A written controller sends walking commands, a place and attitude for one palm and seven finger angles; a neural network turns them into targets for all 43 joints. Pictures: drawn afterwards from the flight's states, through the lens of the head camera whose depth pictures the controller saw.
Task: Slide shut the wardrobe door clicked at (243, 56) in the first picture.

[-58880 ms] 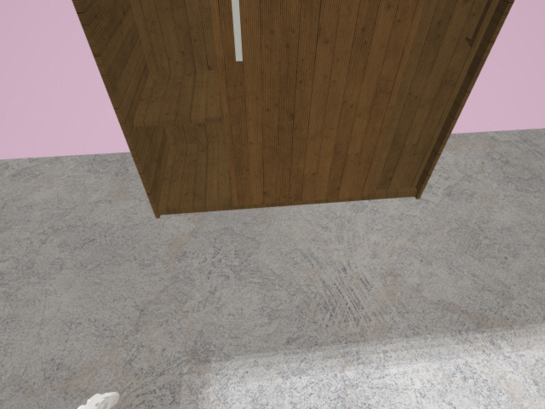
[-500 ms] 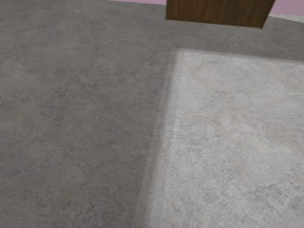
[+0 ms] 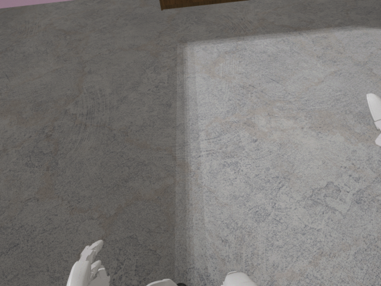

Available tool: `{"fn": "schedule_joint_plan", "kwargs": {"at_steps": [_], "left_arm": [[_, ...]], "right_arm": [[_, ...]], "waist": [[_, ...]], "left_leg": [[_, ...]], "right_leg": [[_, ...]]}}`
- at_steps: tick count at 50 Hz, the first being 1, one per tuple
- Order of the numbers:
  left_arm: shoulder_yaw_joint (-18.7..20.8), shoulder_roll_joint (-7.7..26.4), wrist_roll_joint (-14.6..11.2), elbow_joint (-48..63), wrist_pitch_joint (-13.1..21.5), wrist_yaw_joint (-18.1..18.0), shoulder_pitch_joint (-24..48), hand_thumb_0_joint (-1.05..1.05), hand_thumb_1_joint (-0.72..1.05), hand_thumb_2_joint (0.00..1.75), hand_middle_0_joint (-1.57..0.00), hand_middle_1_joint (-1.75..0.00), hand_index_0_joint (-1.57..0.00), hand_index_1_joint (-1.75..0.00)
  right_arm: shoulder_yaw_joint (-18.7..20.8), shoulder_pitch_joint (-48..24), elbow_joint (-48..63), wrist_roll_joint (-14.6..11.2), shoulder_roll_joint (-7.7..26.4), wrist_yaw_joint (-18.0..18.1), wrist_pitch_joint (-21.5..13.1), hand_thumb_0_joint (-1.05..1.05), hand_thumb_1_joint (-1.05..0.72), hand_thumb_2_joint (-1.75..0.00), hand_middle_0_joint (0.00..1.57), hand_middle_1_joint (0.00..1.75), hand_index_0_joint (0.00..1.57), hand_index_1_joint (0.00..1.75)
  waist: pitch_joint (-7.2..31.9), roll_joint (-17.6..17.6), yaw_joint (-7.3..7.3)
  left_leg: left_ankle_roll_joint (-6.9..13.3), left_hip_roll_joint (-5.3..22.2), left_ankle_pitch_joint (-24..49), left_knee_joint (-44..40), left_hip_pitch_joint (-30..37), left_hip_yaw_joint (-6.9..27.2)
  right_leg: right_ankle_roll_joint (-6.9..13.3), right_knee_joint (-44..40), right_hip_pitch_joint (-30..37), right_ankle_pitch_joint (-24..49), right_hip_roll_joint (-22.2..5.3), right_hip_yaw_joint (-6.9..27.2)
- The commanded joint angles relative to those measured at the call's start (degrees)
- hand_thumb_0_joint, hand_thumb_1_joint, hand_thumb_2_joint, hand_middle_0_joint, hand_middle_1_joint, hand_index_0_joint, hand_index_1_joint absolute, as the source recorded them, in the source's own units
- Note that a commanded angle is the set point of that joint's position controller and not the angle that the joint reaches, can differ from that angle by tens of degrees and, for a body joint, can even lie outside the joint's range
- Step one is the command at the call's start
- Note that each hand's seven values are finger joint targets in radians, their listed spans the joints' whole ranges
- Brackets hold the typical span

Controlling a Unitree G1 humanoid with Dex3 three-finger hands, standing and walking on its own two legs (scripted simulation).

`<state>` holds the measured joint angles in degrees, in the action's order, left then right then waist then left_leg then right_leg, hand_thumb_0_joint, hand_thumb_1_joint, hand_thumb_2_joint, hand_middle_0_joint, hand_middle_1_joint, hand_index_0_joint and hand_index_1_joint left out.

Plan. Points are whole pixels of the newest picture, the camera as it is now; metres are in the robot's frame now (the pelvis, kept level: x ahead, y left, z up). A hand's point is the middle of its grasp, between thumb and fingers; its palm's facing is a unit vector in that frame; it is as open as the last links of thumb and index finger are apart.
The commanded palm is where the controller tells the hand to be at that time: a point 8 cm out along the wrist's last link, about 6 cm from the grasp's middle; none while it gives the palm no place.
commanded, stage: step back with the hand held close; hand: right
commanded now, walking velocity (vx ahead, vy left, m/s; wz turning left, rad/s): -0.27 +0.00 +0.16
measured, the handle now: out of the picture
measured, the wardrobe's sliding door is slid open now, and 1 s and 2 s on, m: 0.00 0.00 0.00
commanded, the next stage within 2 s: stop stepping back and stand still in 1.08 s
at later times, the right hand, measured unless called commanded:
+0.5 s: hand out of the picture +0.21 -0.29 +0.20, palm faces +0.37 +0.84 -0.40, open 7.4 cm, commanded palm +0.15 -0.32 +0.19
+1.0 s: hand out of the picture +0.12 -0.28 +0.19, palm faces +0.28 +0.86 -0.42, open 7.4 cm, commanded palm +0.05 -0.33 +0.19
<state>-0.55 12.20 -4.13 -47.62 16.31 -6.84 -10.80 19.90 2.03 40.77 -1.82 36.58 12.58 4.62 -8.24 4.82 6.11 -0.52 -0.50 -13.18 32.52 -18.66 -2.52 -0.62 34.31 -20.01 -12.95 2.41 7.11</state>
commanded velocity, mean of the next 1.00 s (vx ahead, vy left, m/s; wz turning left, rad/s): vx -0.33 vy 0.00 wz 0.03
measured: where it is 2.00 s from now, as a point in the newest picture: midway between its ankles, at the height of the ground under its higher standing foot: outside the picture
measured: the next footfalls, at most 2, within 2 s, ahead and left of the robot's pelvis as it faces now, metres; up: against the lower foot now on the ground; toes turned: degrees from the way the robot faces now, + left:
right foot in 0.34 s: +0.07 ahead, -0.17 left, +0.00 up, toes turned +4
left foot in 0.66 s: -0.03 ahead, +0.04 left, +0.00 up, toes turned +10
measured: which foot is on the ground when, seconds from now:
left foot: down 0.00-0.36, up 0.38-0.64, down 0.66-1.00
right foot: down 0.00-0.10, up 0.12-0.32, down 0.34-0.72, up 0.74-0.96, down 0.98-1.00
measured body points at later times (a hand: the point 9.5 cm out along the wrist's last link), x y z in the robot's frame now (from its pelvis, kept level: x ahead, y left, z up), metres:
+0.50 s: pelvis +0.00 -0.05 +0.01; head +0.07 -0.10 +0.45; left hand +0.16 +0.16 -0.08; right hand +0.19 -0.33 +0.22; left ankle +0.00 +0.10 -0.69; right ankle +0.03 -0.17 -0.73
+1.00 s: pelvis -0.12 -0.07 +0.01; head -0.09 -0.09 +0.45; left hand +0.01 +0.22 -0.06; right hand +0.10 -0.32 +0.21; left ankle -0.07 +0.03 -0.73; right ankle -0.14 -0.18 -0.73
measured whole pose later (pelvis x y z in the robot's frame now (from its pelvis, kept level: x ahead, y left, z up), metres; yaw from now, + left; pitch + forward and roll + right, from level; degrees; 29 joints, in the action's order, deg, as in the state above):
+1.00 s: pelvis -0.12 -0.07 +0.01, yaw +7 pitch +2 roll +1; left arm 1.7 13.9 0.4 -34.8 2.0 -5.0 -9.7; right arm 23.3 29.6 37.7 -1.8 24.2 8.8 -10.2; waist -1.6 3.3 -0.3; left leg 2.7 -2.0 -7.2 25.5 -20.1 -4.4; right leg -0.4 31.1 -14.2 -16.5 0.2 0.6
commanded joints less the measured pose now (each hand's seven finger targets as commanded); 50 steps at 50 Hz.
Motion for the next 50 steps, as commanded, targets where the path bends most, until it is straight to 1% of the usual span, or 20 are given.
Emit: {"fn": "schedule_joint_plan", "kwargs": {"at_steps": [1,3,5,7,10,11,14,16,17,18,20,27,30,33,35,36,37,41,48,50], "left_arm": [[6.1,5.0,1.6,12.2,1.0,5.2,5.3,0.0,0.9,0.9,-0.2,-0.3,-0.2,-0.3],[6.2,2.9,0.9,13.4,-6.8,6.9,6.4,0.0,0.9,0.9,-0.2,-0.3,-0.2,-0.3],[5.2,1.5,-0.8,13.7,-8.5,7.1,4.8,0.0,0.9,0.9,-0.2,-0.3,-0.2,-0.3],[5.6,1.9,-1.4,15.8,-9.2,6.4,6.2,0.0,0.9,0.9,-0.2,-0.3,-0.2,-0.3],[5.8,2.2,-0.2,21.0,-11.0,5.3,9.0,0.0,0.9,0.9,-0.2,-0.3,-0.2,-0.3],[5.1,2.7,0.9,23.1,-11.3,4.8,10.5,0.0,0.9,0.9,-0.2,-0.3,-0.2,-0.3],[1.4,3.3,2.8,27.5,-9.3,3.5,9.7,0.0,0.9,0.9,-0.2,-0.3,-0.2,-0.3],[0.6,4.5,3.1,26.4,-6.0,2.3,7.3,0.0,0.9,0.9,-0.2,-0.3,-0.2,-0.3],[1.7,5.7,3.6,24.9,-4.3,2.4,6.4,0.0,0.9,0.9,-0.2,-0.3,-0.2,-0.3],[2.6,6.0,3.7,23.5,-3.1,3.1,6.1,0.0,0.9,0.9,-0.2,-0.3,-0.2,-0.3],[3.7,5.1,3.9,21.4,-1.9,4.0,5.1,0.0,0.9,0.9,-0.2,-0.3,-0.2,-0.3],[5.8,5.2,3.7,18.9,-2.9,7.7,3.5,0.0,0.9,0.9,-0.2,-0.3,-0.2,-0.3],[4.8,5.2,4.4,19.9,-5.4,7.1,5.7,0.0,0.9,0.9,-0.2,-0.3,-0.2,-0.3],[3.0,5.0,4.7,22.8,-7.2,6.6,7.5,0.0,0.9,0.9,-0.2,-0.3,-0.2,-0.3],[1.4,3.2,4.3,24.9,-8.2,6.3,7.5,0.0,0.9,0.9,-0.2,-0.3,-0.2,-0.3],[0.7,1.7,3.7,26.1,-9.3,6.5,7.6,0.0,0.9,0.9,-0.2,-0.3,-0.2,-0.3],[0.9,1.7,3.4,26.1,-9.6,6.1,7.9,0.0,0.9,0.9,-0.2,-0.3,-0.2,-0.3],[0.1,1.6,4.3,23.9,-10.5,3.3,8.1,0.0,0.9,0.9,-0.2,-0.3,-0.2,-0.3],[2.6,4.5,4.8,20.8,-11.9,1.7,3.4,0.0,0.9,0.9,-0.2,-0.3,-0.2,-0.3],[3.9,6.9,4.1,22.5,-12.0,1.8,3.8,0.0,0.9,0.9,-0.2,-0.3,-0.2,-0.3]], "right_arm": [[10.2,37.4,-18.8,-1.1,-7.4,-3.2,-14.4,0.0,-0.9,-0.9,0.2,0.3,0.2,0.3],[10.1,35.1,-32.6,-1.3,-9.7,-7.0,-15.7,0.0,-0.9,-0.9,0.2,0.3,0.2,0.3],[7.7,25.9,-31.3,-3.9,-8.2,-9.6,-18.1,0.0,-0.9,-0.9,0.2,0.3,0.2,0.3],[7.4,24.1,-31.1,-5.2,-7.6,-10.2,-18.7,0.0,-0.9,-0.9,0.2,0.3,0.2,0.3],[10.3,27.5,-21.0,-4.2,-4.6,-9.8,-17.8,0.0,-0.9,-0.9,0.2,0.3,0.2,0.3],[12.4,25.3,-9.9,-3.9,-0.7,-8.9,-19.0,0.0,-0.9,-0.9,0.2,0.3,0.2,0.3],[9.5,20.8,18.5,-2.8,0.9,-7.3,-21.5,0.0,-0.9,-0.9,0.2,0.3,0.2,0.3],[7.7,11.3,35.1,-2.3,3.6,-4.5,-20.5,0.0,-0.9,-0.9,0.2,0.3,0.2,0.3],[8.5,13.5,33.9,-1.9,3.3,-3.5,-20.0,0.0,-0.9,-0.9,0.2,0.3,0.2,0.3],[7.7,14.8,31.2,-0.9,1.6,-3.0,-19.6,0.0,-0.9,-0.9,0.2,0.3,0.2,0.3],[7.2,16.2,24.1,0.3,-0.6,-2.2,-18.9,0.0,-0.9,-0.9,0.2,0.3,0.2,0.3],[6.8,28.7,-1.2,-0.8,-10.1,-5.9,-18.7,0.0,-0.9,-0.9,0.2,0.3,0.2,0.3],[6.7,30.4,-4.8,-1.1,-9.9,-7.5,-17.0,0.0,-0.9,-0.9,0.2,0.3,0.2,0.3],[8.2,33.1,-2.2,-0.7,-6.8,-8.1,-17.0,0.0,-0.9,-0.9,0.2,0.3,0.2,0.3],[10.7,33.1,3.5,-0.8,-2.7,-7.8,-18.1,0.0,-0.9,-0.9,0.2,0.3,0.2,0.3],[12.2,32.1,7.7,-0.7,0.3,-7.2,-19.0,0.0,-0.9,-0.9,0.2,0.3,0.2,0.3],[12.6,31.5,8.8,-1.6,0.2,-6.4,-18.8,0.0,-0.9,-0.9,0.2,0.3,0.2,0.3],[13.2,28.4,13.8,-1.3,0.5,-2.9,-17.9,0.0,-0.9,-0.9,0.2,0.3,0.2,0.3],[7.7,27.4,3.7,-0.2,-6.1,-2.8,-17.5,0.0,-0.9,-0.9,0.2,0.3,0.2,0.3],[7.3,27.0,4.1,0.1,-6.1,-4.1,-18.4,0.0,-0.9,-0.9,0.2,0.3,0.2,0.3]], "waist": [[20.9,-10.6,-3.23],[11.2,4.4,-5.26],[5.2,20.8,-6.04],[4.8,26.4,-5.34],[7.5,20.3,-5.01],[9.2,11.1,-4.44],[19.0,-4.9,-3.05],[25.1,-15.0,-3.9],[27.4,-23.4,-2.92],[27.9,-27.8,-2.63],[25.6,-33.0,-3.94],[14.8,-12.4,-5.7],[10.2,-8.8,-5.22],[12.4,-7.8,-3.96],[17.5,2.4,-3.72],[20.9,9.8,-3.02],[22.9,13.0,-2.42],[22.9,-4.6,-4.0],[17.1,1.5,-6.06],[15.6,-7.2,-5.53]], "left_leg": [[0.6,3.8,11.3,-1.1,13.3,7.2],[3.0,9.3,18.1,-6.3,7.1,10.5],[3.5,13.5,12.7,-13.3,-1.6,13.4],[3.2,13.7,9.4,-15.6,-4.6,13.1],[4.1,13.2,12.9,-13.1,-3.3,13.3],[4.2,12.7,15.0,-12.3,-1.4,13.7],[2.8,11.1,24.6,-10.4,10.1,14.9],[-0.5,7.7,30.1,-5.1,13.2,11.7],[-2.3,2.9,26.6,0.2,10.0,7.9],[-3.3,0.1,9.1,5.1,2.0,5.3],[-2.2,-1.2,-9.8,16.9,-3.6,2.5],[-2.2,-3.0,-5.9,8.4,0.6,-1.9],[-2.4,-2.8,-1.3,1.1,6.6,-1.3],[-1.9,-1.0,9.4,-7.4,14.4,0.2],[-0.4,6.4,30.6,-8.3,18.4,7.0],[1.3,15.6,44.6,-10.4,18.4,15.2],[2.2,19.3,52.3,-10.7,16.4,17.1],[7.1,17.6,42.3,-10.5,10.6,13.5],[1.3,9.8,29.0,-9.3,11.2,6.2],[-2.2,2.4,13.8,-4.7,8.6,3.5]], "right_leg": [[1.1,-5.4,-3.7,10.0,-7.5,2.4],[-1.0,0.9,-7.6,12.8,-6.2,-1.7],[-0.3,8.7,-5.6,-1.5,-3.6,-3.0],[0.3,11.4,-4.8,-4.4,-2.8,-1.5],[-0.1,10.1,-1.7,-4.7,-2.7,-3.8],[0.0,8.7,-1.0,-4.5,-2.2,-5.7],[0.8,0.3,1.1,-5.6,-0.7,-10.2],[1.2,-8.3,10.8,11.4,-2.9,-9.0],[2.6,-9.6,16.8,27.4,-8.2,-3.1],[3.9,-8.1,23.7,41.3,-15.1,1.7],[6.4,-7.6,22.8,52.1,-17.3,0.9],[6.2,-10.8,13.3,41.5,-17.4,-0.3],[5.8,-14.6,1.4,25.8,-18.3,0.5],[4.6,-12.5,-4.4,15.6,-16.2,-0.4],[1.6,-3.0,-6.4,6.1,-9.2,-7.5],[-0.7,8.9,-8.1,-7.4,-3.7,-10.0],[-1.0,19.6,-9.0,-12.9,-0.6,-7.1],[-2.7,24.2,-5.6,-10.0,-3.3,-4.5],[-0.5,-11.1,7.5,7.3,-2.2,-7.9],[2.5,-16.0,6.0,22.8,-10.1,-0.7]]}}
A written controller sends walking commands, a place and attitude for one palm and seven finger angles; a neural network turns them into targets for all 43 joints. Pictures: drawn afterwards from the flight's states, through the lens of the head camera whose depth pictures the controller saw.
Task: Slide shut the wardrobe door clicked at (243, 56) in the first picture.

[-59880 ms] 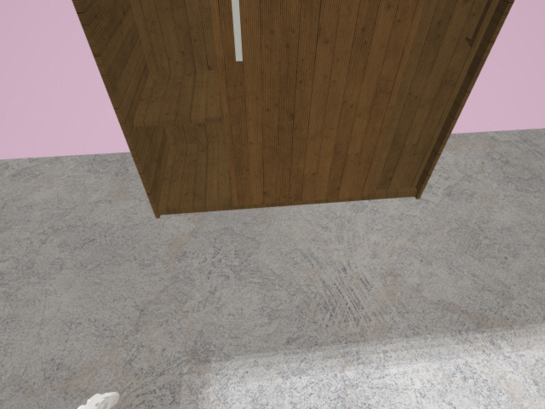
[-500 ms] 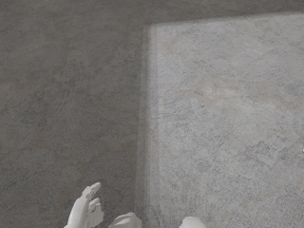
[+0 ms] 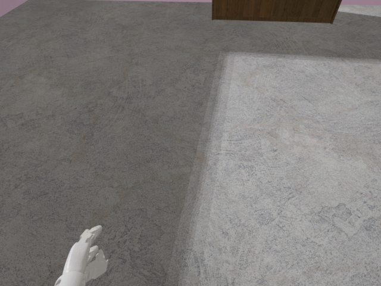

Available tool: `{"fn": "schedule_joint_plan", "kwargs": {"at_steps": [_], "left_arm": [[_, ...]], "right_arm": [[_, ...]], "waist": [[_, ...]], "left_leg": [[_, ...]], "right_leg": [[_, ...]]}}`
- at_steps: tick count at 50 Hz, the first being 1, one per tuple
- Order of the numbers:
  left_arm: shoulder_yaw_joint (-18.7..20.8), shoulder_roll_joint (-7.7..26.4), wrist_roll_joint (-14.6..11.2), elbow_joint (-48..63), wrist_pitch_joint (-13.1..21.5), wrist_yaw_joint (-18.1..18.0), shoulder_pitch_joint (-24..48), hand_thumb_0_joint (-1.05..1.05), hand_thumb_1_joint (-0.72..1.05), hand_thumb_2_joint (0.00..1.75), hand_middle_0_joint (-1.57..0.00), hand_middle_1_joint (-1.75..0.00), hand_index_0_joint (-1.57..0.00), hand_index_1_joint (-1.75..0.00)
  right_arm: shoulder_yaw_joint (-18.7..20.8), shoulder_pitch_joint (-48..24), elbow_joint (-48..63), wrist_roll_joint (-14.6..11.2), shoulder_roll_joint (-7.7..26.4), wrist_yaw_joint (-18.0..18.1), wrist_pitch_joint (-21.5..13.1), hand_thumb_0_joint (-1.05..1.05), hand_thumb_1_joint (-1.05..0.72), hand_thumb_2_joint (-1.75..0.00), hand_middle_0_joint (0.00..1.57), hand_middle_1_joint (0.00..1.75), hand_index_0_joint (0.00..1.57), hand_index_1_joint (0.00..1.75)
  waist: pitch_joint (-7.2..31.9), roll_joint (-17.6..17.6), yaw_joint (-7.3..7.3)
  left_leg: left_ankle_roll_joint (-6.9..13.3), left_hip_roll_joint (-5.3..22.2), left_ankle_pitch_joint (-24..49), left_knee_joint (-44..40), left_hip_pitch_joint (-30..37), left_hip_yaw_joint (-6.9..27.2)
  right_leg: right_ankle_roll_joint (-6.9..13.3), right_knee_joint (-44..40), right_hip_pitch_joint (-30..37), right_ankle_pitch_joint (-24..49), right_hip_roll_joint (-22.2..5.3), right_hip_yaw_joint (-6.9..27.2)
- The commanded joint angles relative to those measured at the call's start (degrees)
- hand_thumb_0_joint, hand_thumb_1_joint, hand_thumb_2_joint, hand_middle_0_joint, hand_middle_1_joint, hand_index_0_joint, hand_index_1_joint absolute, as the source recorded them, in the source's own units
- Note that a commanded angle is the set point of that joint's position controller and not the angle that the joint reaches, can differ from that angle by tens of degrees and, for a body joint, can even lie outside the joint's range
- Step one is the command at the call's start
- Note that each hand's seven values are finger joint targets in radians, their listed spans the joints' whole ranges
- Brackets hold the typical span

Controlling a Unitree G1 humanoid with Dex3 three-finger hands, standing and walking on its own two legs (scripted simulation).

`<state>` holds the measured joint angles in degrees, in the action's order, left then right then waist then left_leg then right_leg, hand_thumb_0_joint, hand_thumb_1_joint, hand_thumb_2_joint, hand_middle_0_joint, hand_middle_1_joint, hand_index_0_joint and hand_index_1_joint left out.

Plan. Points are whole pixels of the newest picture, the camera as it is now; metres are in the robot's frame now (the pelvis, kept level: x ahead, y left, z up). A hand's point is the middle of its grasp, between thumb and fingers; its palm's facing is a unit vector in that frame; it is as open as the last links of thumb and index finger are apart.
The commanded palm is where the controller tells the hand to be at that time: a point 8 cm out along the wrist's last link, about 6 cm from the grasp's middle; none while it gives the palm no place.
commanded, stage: step back with the hand held close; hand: right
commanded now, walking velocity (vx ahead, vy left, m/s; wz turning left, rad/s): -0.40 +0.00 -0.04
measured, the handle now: out of the picture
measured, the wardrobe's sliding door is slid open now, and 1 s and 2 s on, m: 0.00 0.00 0.00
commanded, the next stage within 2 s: stop stepping back and stand still in 0.08 s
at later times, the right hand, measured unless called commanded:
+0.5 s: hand out of the picture +0.01 -0.24 +0.18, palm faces +0.44 +0.78 -0.44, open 7.4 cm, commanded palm -0.03 -0.26 +0.18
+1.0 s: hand out of the picture +0.02 -0.27 +0.17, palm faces +0.38 +0.81 -0.45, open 7.4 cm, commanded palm -0.04 -0.30 +0.18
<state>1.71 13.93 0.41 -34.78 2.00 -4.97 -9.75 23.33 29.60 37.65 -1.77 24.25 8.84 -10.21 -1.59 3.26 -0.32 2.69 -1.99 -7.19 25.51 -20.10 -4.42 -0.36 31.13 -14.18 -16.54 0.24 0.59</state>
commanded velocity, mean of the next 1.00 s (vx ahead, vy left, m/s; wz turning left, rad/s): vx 0.11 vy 0.01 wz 0.00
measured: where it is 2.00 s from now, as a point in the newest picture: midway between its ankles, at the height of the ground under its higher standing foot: outside the picture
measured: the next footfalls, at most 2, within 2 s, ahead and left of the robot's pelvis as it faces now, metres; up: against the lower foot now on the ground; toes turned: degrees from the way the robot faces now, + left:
left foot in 0.34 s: -0.20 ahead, +0.08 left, +0.00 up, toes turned +2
right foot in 0.78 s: -0.15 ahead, -0.16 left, +0.00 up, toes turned -6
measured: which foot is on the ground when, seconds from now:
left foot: down 0.00-0.02, up 0.04-0.32, down 0.34-0.80, up 0.82-1.00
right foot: down 0.00-0.34, up 0.36-0.76, down 0.78-1.00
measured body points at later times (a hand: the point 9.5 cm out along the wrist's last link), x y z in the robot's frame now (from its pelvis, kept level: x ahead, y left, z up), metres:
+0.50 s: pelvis -0.17 +0.02 +0.01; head -0.18 +0.02 +0.46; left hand -0.01 +0.23 -0.09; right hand -0.02 -0.28 +0.20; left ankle -0.24 +0.08 -0.73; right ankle -0.16 -0.11 -0.66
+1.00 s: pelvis -0.18 -0.02 +0.00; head -0.16 -0.04 +0.45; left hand +0.00 +0.17 -0.07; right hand -0.01 -0.31 +0.20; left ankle -0.14 +0.09 -0.70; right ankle -0.17 -0.12 -0.73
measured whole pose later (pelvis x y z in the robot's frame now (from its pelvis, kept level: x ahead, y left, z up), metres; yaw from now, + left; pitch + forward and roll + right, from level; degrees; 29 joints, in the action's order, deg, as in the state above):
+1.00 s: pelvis -0.18 -0.02 +0.00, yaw -1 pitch +0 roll +0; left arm -2.3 6.0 0.3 -35.0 7.8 -0.2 -10.5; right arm 23.1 30.9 31.9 -1.0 22.5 6.5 -12.7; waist -2.1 2.8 -0.1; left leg -1.7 1.2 -16.8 46.0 -24.8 -3.2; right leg 1.8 27.1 -13.3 -13.4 -0.3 -4.7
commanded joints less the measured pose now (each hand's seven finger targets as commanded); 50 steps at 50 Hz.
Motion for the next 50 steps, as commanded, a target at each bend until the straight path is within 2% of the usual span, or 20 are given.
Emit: {"fn": "schedule_joint_plan", "kwargs": {"at_steps": [1,3,5,9,12,15,16,18,19,21,24,30,35,37,38,39,40,41,46,50], "left_arm": [[2.1,4.8,-0.6,10.4,2.6,0.2,4.0,0.0,0.9,0.9,-0.2,-0.3,-0.2,-0.3],[0.8,3.9,1.6,11.1,4.0,0.8,7.1,0.0,0.9,0.9,-0.2,-0.3,-0.2,-0.3],[0.7,3.6,1.8,10.0,5.7,1.2,6.9,0.0,0.9,0.9,-0.2,-0.3,-0.2,-0.3],[0.9,3.8,0.8,8.0,9.3,2.9,4.0,0.0,0.9,0.9,-0.2,-0.3,-0.2,-0.3],[0.2,3.6,0.6,7.8,10.7,3.3,3.3,0.0,0.9,0.9,-0.2,-0.3,-0.2,-0.3],[0.2,3.5,1.0,8.1,9.6,3.3,3.4,0.0,0.9,0.9,-0.2,-0.3,-0.2,-0.3],[0.3,3.2,1.2,8.0,8.7,3.6,2.9,0.0,0.9,0.9,-0.2,-0.3,-0.2,-0.3],[0.0,2.6,1.3,7.3,6.6,3.2,3.9,0.0,0.9,0.9,-0.2,-0.3,-0.2,-0.3],[-0.2,4.0,1.2,6.3,6.2,2.8,3.2,0.0,0.9,0.9,-0.2,-0.3,-0.2,-0.3],[-0.1,4.3,-0.2,5.2,5.9,3.1,2.3,0.0,0.9,0.9,-0.2,-0.3,-0.2,-0.3],[-0.7,3.3,-0.4,4.7,4.7,2.1,4.1,0.0,0.9,0.9,-0.2,-0.3,-0.2,-0.3],[1.0,4.6,-0.3,7.2,5.5,1.6,5.3,0.0,0.9,0.9,-0.2,-0.3,-0.2,-0.3],[1.0,3.0,-0.1,8.8,7.0,2.1,4.0,0.0,0.9,0.9,-0.2,-0.3,-0.2,-0.3],[1.2,3.3,0.0,8.8,7.4,1.7,2.4,0.0,0.9,0.9,-0.2,-0.3,-0.2,-0.3],[1.6,4.5,-0.1,8.7,7.3,1.5,1.3,0.0,0.9,0.9,-0.2,-0.3,-0.2,-0.3],[2.0,6.3,0.1,9.4,7.1,1.8,2.0,0.0,0.9,0.9,-0.2,-0.3,-0.2,-0.3],[1.6,4.9,0.2,9.3,7.2,2.2,3.0,0.0,0.9,0.9,-0.2,-0.3,-0.2,-0.3],[1.4,3.5,-0.2,8.6,7.8,2.5,3.0,0.0,0.9,0.9,-0.2,-0.3,-0.2,-0.3],[0.9,3.5,-0.2,7.5,7.9,3.8,4.4,0.0,0.9,0.9,-0.2,-0.3,-0.2,-0.3],[-0.5,3.3,-0.2,8.4,9.7,3.8,2.6,0.0,0.9,0.9,-0.2,-0.3,-0.2,-0.3]], "right_arm": [[5.0,1.0,6.5,0.4,6.9,-0.7,-3.7,0.0,-0.9,-0.9,0.2,0.3,0.2,0.3],[5.0,0.7,8.6,-0.1,6.8,-1.4,-4.2,0.0,-0.9,-0.9,0.2,0.3,0.2,0.3],[4.2,0.4,10.9,-0.3,5.5,-1.9,-4.7,0.0,-0.9,-0.9,0.2,0.3,0.2,0.3],[2.6,2.7,15.6,-1.3,5.0,-2.1,-4.5,0.0,-0.9,-0.9,0.2,0.3,0.2,0.3],[3.9,4.5,15.8,-1.7,6.4,-1.2,-4.0,0.0,-0.9,-0.9,0.2,0.3,0.2,0.3],[6.5,3.5,11.9,-1.6,8.5,-0.5,-2.7,0.0,-0.9,-0.9,0.2,0.3,0.2,0.3],[8.0,4.9,9.7,-1.4,9.9,-0.6,-2.3,0.0,-0.9,-0.9,0.2,0.3,0.2,0.3],[8.7,1.2,7.0,-2.2,11.5,-0.5,-2.7,0.0,-0.9,-0.9,0.2,0.3,0.2,0.3],[7.8,-0.8,4.8,-2.7,9.8,-0.2,-3.0,0.0,-0.9,-0.9,0.2,0.3,0.2,0.3],[3.6,-1.0,-0.2,-2.0,5.7,-1.2,-2.4,0.0,-0.9,-0.9,0.2,0.3,0.2,0.3],[0.0,-5.2,-5.1,0.0,4.2,-0.3,-3.1,0.0,-0.9,-0.9,0.2,0.3,0.2,0.3],[1.3,-7.2,2.2,1.4,6.8,1.1,-6.2,0.0,-0.9,-0.9,0.2,0.3,0.2,0.3],[5.5,-1.9,9.7,0.7,8.2,1.9,-7.4,0.0,-0.9,-0.9,0.2,0.3,0.2,0.3],[5.4,-0.8,9.4,0.0,7.2,1.8,-7.2,0.0,-0.9,-0.9,0.2,0.3,0.2,0.3],[5.3,-0.8,8.8,-0.4,6.8,1.6,-7.5,0.0,-0.9,-0.9,0.2,0.3,0.2,0.3],[5.4,-1.2,9.6,-0.4,6.6,1.5,-7.8,0.0,-0.9,-0.9,0.2,0.3,0.2,0.3],[5.1,-2.1,7.9,0.2,6.6,1.3,-8.1,0.0,-0.9,-0.9,0.2,0.3,0.2,0.3],[5.4,-0.2,2.8,-0.4,5.6,0.8,-7.7,0.0,-0.9,-0.9,0.2,0.3,0.2,0.3],[5.6,1.7,5.9,0.3,5.5,-1.5,-6.2,0.0,-0.9,-0.9,0.2,0.3,0.2,0.3],[4.3,1.9,8.4,0.7,6.0,-1.3,-6.0,0.0,-0.9,-0.9,0.2,0.3,0.2,0.3]], "waist": [[8.5,-10.3,1.52],[6.4,-20.6,1.7],[4.4,-16.7,1.85],[10.2,-13.1,2.08],[12.2,-17.0,1.74],[10.3,-15.2,1.78],[11.2,-9.7,1.66],[4.0,10.0,2.44],[1.4,8.5,1.64],[3.8,8.0,0.58],[-0.3,0.6,1.02],[-0.6,4.5,2.66],[7.0,2.7,2.93],[10.0,-0.9,1.23],[10.9,-6.1,0.05],[11.3,-17.8,0.34],[8.8,-20.1,0.19],[3.8,-13.3,-0.01],[3.3,-12.4,1.67],[4.4,-13.7,1.2]], "left_leg": [[-5.8,1.8,0.2,7.2,7.7,4.3],[-4.3,-1.2,-14.7,24.8,3.5,4.4],[-4.2,-1.6,-16.1,34.4,2.5,7.2],[-5.8,-2.4,-16.3,24.7,-1.6,3.0],[-4.9,-2.3,-18.9,9.7,5.4,1.4],[-2.5,-3.2,-15.1,-8.4,21.0,-2.4],[-1.0,1.5,-16.1,-12.3,19.8,1.7],[7.1,21.9,-27.5,-23.3,-0.3,27.4],[6.1,22.8,-21.5,-21.7,3.3,26.7],[-0.3,17.6,-6.8,-14.4,14.1,18.6],[2.1,16.9,-2.5,-13.2,16.5,14.2],[1.7,17.9,2.8,-14.5,21.3,16.4],[4.7,15.6,16.4,-5.4,21.8,10.8],[1.9,10.7,13.2,3.4,15.8,6.5],[-0.6,7.8,8.7,13.2,7.6,4.8],[-3.8,1.9,-8.5,24.6,-6.1,0.8],[-4.1,-0.7,-23.2,37.3,-11.1,3.7],[-3.7,-0.6,-21.3,42.4,-15.1,6.1],[-4.5,4.2,-9.4,25.9,-4.2,2.2],[-4.9,1.5,-5.5,7.9,7.7,-2.0]], "right_leg": [[3.8,-13.0,-1.2,27.4,-11.5,7.7],[7.2,-16.7,-9.2,36.1,-16.2,13.5],[8.4,-17.0,-13.1,30.5,-16.1,10.7],[7.7,-15.1,2.2,32.2,-13.6,9.7],[6.5,-19.5,3.3,2.7,-11.4,10.6],[0.6,-20.7,-6.3,-15.5,-4.9,5.5],[-1.1,-13.4,-5.8,-13.1,-1.6,1.6],[-2.4,20.5,-6.6,-1.4,2.0,-0.5],[-2.3,28.8,-17.4,1.1,2.0,-0.3],[-1.4,30.3,-24.5,3.2,0.2,0.1],[-0.6,28.2,-26.6,2.4,-0.8,-3.8],[0.9,18.2,-24.1,2.8,-1.9,-5.1],[1.9,0.9,-7.7,3.6,-0.5,-8.3],[2.5,-5.9,5.8,9.9,1.0,-9.0],[4.8,-7.4,14.5,12.6,-3.1,-2.3],[10.1,-9.0,21.1,18.4,-14.4,14.8],[14.8,-13.9,16.3,17.8,-21.4,24.9],[16.1,-15.5,12.5,19.0,-22.3,26.7],[8.5,-14.9,-1.2,18.8,-13.6,3.4],[6.3,-14.6,-4.7,10.9,-13.3,2.2]]}}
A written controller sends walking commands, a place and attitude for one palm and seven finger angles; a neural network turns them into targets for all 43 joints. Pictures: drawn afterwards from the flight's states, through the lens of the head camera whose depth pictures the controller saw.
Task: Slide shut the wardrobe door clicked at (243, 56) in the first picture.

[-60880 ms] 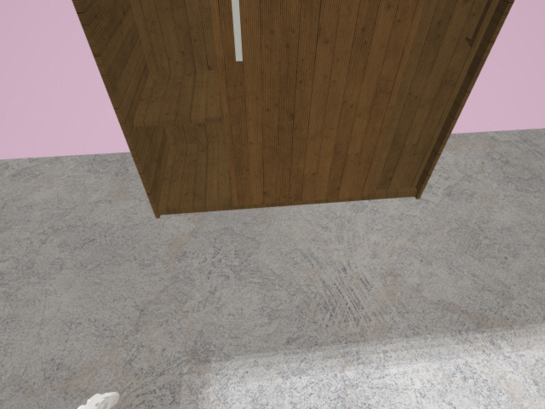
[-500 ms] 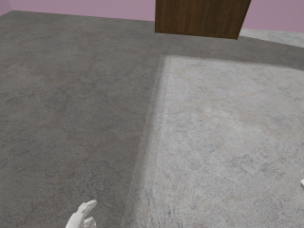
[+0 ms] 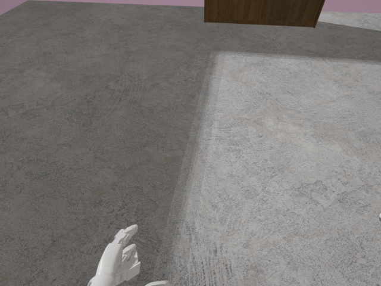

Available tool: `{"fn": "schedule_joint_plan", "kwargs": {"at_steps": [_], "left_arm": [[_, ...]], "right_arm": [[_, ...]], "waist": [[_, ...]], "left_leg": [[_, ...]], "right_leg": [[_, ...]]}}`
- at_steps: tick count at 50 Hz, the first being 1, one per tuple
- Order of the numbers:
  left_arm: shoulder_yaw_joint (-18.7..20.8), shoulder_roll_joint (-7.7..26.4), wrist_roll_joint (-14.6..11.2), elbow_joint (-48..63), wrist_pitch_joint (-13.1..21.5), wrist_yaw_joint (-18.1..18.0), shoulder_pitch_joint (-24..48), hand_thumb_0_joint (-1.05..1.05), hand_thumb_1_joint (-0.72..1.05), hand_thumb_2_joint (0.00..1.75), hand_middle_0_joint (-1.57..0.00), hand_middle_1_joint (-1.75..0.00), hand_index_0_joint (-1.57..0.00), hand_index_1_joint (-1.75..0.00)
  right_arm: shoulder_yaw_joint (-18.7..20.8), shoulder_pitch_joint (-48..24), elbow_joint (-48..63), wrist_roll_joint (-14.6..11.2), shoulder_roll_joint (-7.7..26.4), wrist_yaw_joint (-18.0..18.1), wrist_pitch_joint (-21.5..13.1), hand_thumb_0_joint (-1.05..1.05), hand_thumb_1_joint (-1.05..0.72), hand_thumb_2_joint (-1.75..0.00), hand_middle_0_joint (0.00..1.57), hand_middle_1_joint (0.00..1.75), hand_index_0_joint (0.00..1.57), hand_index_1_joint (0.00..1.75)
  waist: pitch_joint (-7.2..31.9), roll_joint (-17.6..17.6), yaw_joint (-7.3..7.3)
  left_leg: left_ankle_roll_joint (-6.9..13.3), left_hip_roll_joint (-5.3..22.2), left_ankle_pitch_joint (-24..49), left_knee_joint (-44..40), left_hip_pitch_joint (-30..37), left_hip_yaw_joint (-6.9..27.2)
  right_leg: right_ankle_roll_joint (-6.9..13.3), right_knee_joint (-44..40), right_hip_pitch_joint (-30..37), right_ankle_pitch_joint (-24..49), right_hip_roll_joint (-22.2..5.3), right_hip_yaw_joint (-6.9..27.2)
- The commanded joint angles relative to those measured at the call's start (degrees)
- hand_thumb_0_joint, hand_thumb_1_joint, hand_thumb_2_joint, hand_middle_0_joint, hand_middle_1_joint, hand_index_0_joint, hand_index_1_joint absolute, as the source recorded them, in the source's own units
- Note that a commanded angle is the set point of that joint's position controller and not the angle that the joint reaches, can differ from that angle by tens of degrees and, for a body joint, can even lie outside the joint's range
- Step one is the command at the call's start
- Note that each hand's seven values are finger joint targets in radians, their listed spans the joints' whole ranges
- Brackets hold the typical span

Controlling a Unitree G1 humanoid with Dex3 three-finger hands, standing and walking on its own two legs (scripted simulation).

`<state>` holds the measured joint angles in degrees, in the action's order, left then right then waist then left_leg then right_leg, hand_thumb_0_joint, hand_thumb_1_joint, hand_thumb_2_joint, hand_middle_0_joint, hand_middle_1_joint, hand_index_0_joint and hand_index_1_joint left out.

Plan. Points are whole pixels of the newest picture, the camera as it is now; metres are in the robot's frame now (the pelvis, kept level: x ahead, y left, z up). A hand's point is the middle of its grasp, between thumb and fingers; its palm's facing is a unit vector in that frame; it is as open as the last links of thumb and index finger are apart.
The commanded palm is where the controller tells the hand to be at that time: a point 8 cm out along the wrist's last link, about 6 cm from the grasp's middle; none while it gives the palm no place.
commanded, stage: let the arm hang, fingers relaxed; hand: right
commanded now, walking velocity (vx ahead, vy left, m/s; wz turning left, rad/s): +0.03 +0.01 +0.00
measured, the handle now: out of the picture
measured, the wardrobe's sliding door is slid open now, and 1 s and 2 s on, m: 0.00 0.00 0.00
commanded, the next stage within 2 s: look to check the result in 1.20 s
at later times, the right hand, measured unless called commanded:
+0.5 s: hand out of the picture +0.05 -0.19 -0.18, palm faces +0.04 +0.99 -0.15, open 6.9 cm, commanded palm none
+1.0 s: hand out of the picture -0.04 -0.19 -0.18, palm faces +0.04 +0.99 -0.16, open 7.3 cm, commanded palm none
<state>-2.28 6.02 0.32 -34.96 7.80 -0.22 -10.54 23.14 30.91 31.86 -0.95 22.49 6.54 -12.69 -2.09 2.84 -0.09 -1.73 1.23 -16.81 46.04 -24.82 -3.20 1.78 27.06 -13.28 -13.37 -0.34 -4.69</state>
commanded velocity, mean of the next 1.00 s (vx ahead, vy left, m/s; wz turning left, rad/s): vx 0.00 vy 0.00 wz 0.00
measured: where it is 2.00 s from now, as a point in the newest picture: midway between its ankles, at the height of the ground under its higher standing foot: outside the picture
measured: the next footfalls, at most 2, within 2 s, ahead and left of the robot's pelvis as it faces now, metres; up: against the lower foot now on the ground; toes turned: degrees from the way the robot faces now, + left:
left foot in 0.08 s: +0.10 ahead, +0.10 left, +0.00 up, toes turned +0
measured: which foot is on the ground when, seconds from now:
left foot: up 0.00-0.06, down 0.08-1.00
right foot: down 0.00-1.00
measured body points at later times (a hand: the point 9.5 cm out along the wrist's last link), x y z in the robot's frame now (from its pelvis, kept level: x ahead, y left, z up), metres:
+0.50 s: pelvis -0.01 +0.00 +0.00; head +0.00 -0.04 +0.44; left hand +0.02 +0.26 -0.13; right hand +0.05 -0.24 -0.16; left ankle +0.06 +0.10 -0.74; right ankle -0.01 -0.13 -0.74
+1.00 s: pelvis -0.03 -0.02 +0.00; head -0.04 -0.02 +0.45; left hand -0.06 +0.18 -0.16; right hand -0.04 -0.24 -0.16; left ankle +0.06 +0.10 -0.74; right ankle -0.01 -0.13 -0.74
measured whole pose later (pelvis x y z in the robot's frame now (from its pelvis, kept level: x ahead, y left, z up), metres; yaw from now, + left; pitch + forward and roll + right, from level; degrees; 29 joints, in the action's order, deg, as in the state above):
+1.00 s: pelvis -0.03 -0.02 +0.00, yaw +0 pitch -3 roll -1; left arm 0.1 5.7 1.4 -60.1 -1.5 -0.7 -21.8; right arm 0.4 18.3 -61.2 1.8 7.8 0.8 1.3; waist -1.6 0.9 0.3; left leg -0.6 2.6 -6.6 26.5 -17.7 -1.6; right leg 1.3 28.1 -12.0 -13.5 -0.2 -5.0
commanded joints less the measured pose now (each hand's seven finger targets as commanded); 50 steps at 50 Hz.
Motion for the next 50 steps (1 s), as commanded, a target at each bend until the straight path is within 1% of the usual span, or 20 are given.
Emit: {"fn": "schedule_joint_plan", "kwargs": {"at_steps": [1,3,4,5,6,7,9,11,13,14,15,17,18,19,21,25,27,30,37,50], "left_arm": [[3.1,11.3,0.0,8.5,4.1,-1.3,3.7,0.0,0.9,0.9,-0.2,-0.3,-0.2,-0.3],[2.9,11.0,0.0,8.7,4.3,-1.7,3.8,0.0,0.9,0.9,-0.2,-0.3,-0.2,-0.3],[2.9,10.8,0.1,8.8,4.2,-1.9,3.5,0.0,0.9,0.9,-0.2,-0.3,-0.2,-0.3],[6.2,19.7,-1.0,-3.8,2.1,1.8,2.4,0.0,0.9,0.9,-0.2,-0.3,-0.2,-0.3],[5.3,13.2,-1.3,-2.2,-2.5,1.8,-4.4,0.0,0.9,0.9,-0.2,-0.3,-0.2,-0.3],[5.6,13.5,-0.8,-2.7,-3.4,1.3,-5.5,0.0,0.9,0.9,-0.2,-0.3,-0.2,-0.3],[4.8,12.8,0.3,-3.1,-6.4,0.9,-5.1,0.0,0.9,0.9,-0.2,-0.3,-0.2,-0.3],[4.5,12.4,1.1,-3.2,-8.1,1.0,-4.3,0.0,0.9,0.9,-0.2,-0.3,-0.2,-0.3],[4.3,12.4,1.6,-4.3,-8.9,0.8,-5.0,0.0,0.9,0.9,-0.2,-0.3,-0.2,-0.3],[4.3,12.8,1.6,-5.1,-8.8,0.6,-5.4,0.0,0.9,0.9,-0.2,-0.3,-0.2,-0.3],[4.1,13.5,1.7,-6.0,-8.4,0.3,-4.7,0.0,0.9,0.9,-0.2,-0.3,-0.2,-0.3],[3.4,13.3,1.7,-7.9,-7.9,0.0,-2.3,0.0,0.9,0.9,-0.2,-0.3,-0.2,-0.3],[3.1,12.9,1.6,-9.1,-7.8,-0.3,-1.5,0.0,0.9,0.9,-0.2,-0.3,-0.2,-0.3],[2.8,12.4,1.5,-10.1,-7.8,-0.5,-1.6,0.0,0.9,0.9,-0.2,-0.3,-0.2,-0.3],[2.8,11.4,1.4,-12.0,-7.9,-0.9,-3.9,0.0,0.9,0.9,-0.2,-0.3,-0.2,-0.3],[3.1,10.8,1.5,-15.1,-8.1,-1.0,-7.5,0.0,0.9,0.9,-0.2,-0.3,-0.2,-0.3],[3.2,10.9,1.4,-16.0,-8.2,-1.1,-9.2,0.0,0.9,0.9,-0.2,-0.3,-0.2,-0.3],[3.2,10.6,1.3,-17.7,-8.3,-1.0,-10.8,0.0,0.9,0.9,-0.2,-0.3,-0.2,-0.3],[3.2,8.5,1.3,-20.8,-8.7,-0.8,-13.5,0.0,0.9,0.9,-0.2,-0.3,-0.2,-0.3],[3.7,5.2,1.2,-23.2,-8.4,-1.1,-15.1,0.0,0.9,0.9,-0.2,-0.3,-0.2,-0.3]], "right_arm": [[4.8,-1.1,15.2,0.1,8.6,1.2,-3.3,0.0,-0.9,-0.9,0.2,0.3,0.2,0.3],[5.6,-3.2,13.9,0.1,9.2,1.9,-3.2,0.0,-0.9,-0.9,0.2,0.3,0.2,0.3],[5.5,-4.5,13.6,0.3,9.2,2.0,-3.1,0.0,-0.9,-0.9,0.2,0.3,0.2,0.3],[-15.5,2.0,-36.4,3.8,0.5,-5.8,6.6,0.0,-0.9,-0.9,0.2,0.3,0.2,0.3],[-15.1,1.1,-37.6,3.8,0.7,-6.9,10.1,0.0,-0.9,-0.9,0.2,0.3,0.2,0.3],[-16.1,-2.0,-37.5,3.6,0.1,-7.1,11.4,0.0,-0.9,-0.9,0.2,0.3,0.2,0.3],[-17.6,-8.7,-41.7,3.1,-1.1,-6.9,12.0,0.0,-0.9,-0.9,0.2,0.3,0.2,0.3],[-18.7,-12.5,-47.6,3.2,-1.0,-6.6,12.6,0.0,-0.9,-0.9,0.2,0.3,0.2,0.3],[-19.4,-14.0,-54.1,3.1,-0.8,-6.5,12.8,0.0,-0.9,-0.9,0.2,0.3,0.2,0.3],[-19.9,-14.4,-57.2,3.0,-1.0,-6.4,12.8,0.0,-0.9,-0.9,0.2,0.3,0.2,0.3],[-20.2,-14.2,-60.0,2.7,-1.6,-6.3,12.9,0.0,-0.9,-0.9,0.2,0.3,0.2,0.3],[-20.6,-14.3,-65.9,2.2,-1.5,-6.2,13.0,0.0,-0.9,-0.9,0.2,0.3,0.2,0.3],[-20.8,-14.0,-69.0,2.1,-1.7,-6.0,13.0,0.0,-0.9,-0.9,0.2,0.3,0.2,0.3],[-21.1,-13.6,-71.8,2.0,-1.8,-5.9,12.9,0.0,-0.9,-0.9,0.2,0.3,0.2,0.3],[-21.0,-12.7,-75.8,2.1,-2.7,-5.8,12.7,0.0,-0.9,-0.9,0.2,0.3,0.2,0.3],[-21.0,-13.6,-80.4,2.0,-3.6,-6.0,13.0,0.0,-0.9,-0.9,0.2,0.3,0.2,0.3],[-21.2,-14.2,-82.3,2.1,-3.9,-6.1,13.1,0.0,-0.9,-0.9,0.2,0.3,0.2,0.3],[-21.5,-14.2,-85.0,1.9,-4.5,-6.1,13.1,0.0,-0.9,-0.9,0.2,0.3,0.2,0.3],[-21.8,-12.9,-89.0,2.1,-6.0,-5.5,13.3,0.0,-0.9,-0.9,0.2,0.3,0.2,0.3],[-21.4,-10.2,-91.4,2.5,-9.2,-5.0,12.8,0.0,-0.9,-0.9,0.2,0.3,0.2,0.3]], "waist": [[5.4,-12.8,1.13],[6.8,-9.8,1.21],[6.8,-7.4,1.18],[9.6,0.0,0.14],[12.6,0.9,-1.67],[12.0,3.6,-2.75],[6.7,12.6,-1.86],[2.2,17.6,-1.92],[2.1,15.5,-1.69],[3.9,11.8,-1.45],[5.0,5.4,-0.51],[5.4,-8.9,1.06],[4.9,-12.8,1.6],[4.5,-13.8,1.82],[4.1,-11.5,1.68],[2.5,-13.3,1.27],[0.9,-8.2,1.12],[-1.3,-4.2,0.9],[-5.1,-0.3,0.71],[-4.8,-2.6,0.53]], "left_leg": [[-0.7,-2.5,6.2,-16.1,15.6,-4.3],[-0.3,-1.5,5.6,-20.8,22.0,-2.0],[0.7,-0.3,6.0,-21.9,23.1,1.6],[5.9,13.4,27.5,-15.4,15.7,10.9],[9.0,18.2,35.7,-16.4,12.7,18.4],[10.3,18.2,26.1,-19.4,8.0,17.1],[9.4,15.8,8.5,-23.7,0.3,12.1],[8.0,13.1,9.8,-23.9,1.1,9.0],[6.0,11.1,17.2,-20.6,3.7,7.4],[4.5,9.9,18.0,-18.8,4.7,6.6],[3.1,8.1,17.5,-17.6,6.7,5.8],[1.6,6.2,15.5,-17.1,13.9,4.8],[1.8,5.4,14.0,-17.4,16.0,4.6],[2.1,5.0,13.1,-18.3,17.4,4.8],[2.6,5.4,11.5,-21.2,18.3,5.1],[2.9,4.9,5.4,-23.9,17.9,5.2],[2.6,4.4,4.1,-24.5,17.3,4.8],[2.4,4.5,1.8,-26.0,15.4,5.5],[1.5,4.0,-4.0,-27.0,11.8,5.7],[1.9,3.3,-4.2,-25.3,8.7,7.2]], "right_leg": [[3.1,-9.2,-6.2,5.0,-11.6,6.2],[1.7,-6.9,-9.0,-4.4,-10.0,5.2],[0.9,-5.1,-10.1,-8.2,-8.1,4.4],[-1.3,13.5,-12.4,0.8,-5.5,3.1],[-2.5,14.7,-8.2,-5.5,-4.7,3.8],[-3.1,16.8,-6.0,-11.2,-4.3,5.3],[-2.4,18.3,-5.7,-12.6,-3.3,4.0],[-1.6,15.0,-6.3,-10.8,-2.1,3.2],[-1.0,8.1,-3.1,-2.5,-2.5,4.7],[-0.7,4.8,-0.5,4.9,-3.9,6.8],[-0.2,2.1,-0.2,9.9,-6.2,9.0],[0.1,-2.0,-5.3,11.2,-7.6,9.6],[0.0,-3.7,-6.3,10.5,-7.6,9.0],[-0.3,-4.3,-6.6,9.1,-7.2,8.1],[-1.0,-4.4,-5.9,4.9,-6.6,7.3],[-0.6,-6.5,-6.7,-1.7,-6.3,6.8],[-0.3,-7.5,-7.0,-2.9,-6.8,7.3],[0.0,-8.3,-6.7,-4.9,-6.4,7.2],[0.7,-10.5,-7.8,-12.0,-5.9,7.0],[1.3,-9.2,-8.1,-13.2,-5.1,7.2]]}}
